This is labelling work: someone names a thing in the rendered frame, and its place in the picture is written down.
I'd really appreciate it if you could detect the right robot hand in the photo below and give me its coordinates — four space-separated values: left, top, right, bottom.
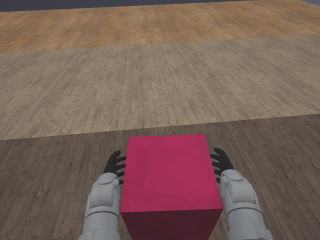
210 147 233 184

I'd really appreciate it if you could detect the left robot forearm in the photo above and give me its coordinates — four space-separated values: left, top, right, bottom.
78 172 120 240

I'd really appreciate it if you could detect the left robot hand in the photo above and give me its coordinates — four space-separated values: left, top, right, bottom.
104 150 127 185

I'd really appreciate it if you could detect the right robot forearm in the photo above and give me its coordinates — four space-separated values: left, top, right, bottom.
220 169 273 240

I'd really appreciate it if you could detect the carton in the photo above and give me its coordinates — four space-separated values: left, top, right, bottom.
120 134 224 240

